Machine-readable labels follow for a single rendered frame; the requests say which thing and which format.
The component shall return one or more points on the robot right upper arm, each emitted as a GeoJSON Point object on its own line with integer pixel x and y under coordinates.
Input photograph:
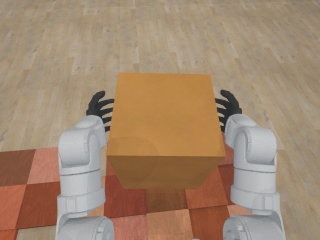
{"type": "Point", "coordinates": [251, 227]}

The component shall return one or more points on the left robot forearm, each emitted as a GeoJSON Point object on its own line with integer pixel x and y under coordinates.
{"type": "Point", "coordinates": [79, 162]}

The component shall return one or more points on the left robot hand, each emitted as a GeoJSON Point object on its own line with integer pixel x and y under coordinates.
{"type": "Point", "coordinates": [94, 108]}

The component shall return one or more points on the robot left upper arm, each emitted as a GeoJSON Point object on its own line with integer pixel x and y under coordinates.
{"type": "Point", "coordinates": [87, 228]}

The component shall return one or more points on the right robot hand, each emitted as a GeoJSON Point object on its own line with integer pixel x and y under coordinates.
{"type": "Point", "coordinates": [232, 107]}

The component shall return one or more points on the right robot forearm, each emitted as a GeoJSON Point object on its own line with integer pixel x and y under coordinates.
{"type": "Point", "coordinates": [255, 164]}

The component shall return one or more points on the carton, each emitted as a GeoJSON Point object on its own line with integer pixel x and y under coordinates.
{"type": "Point", "coordinates": [165, 131]}

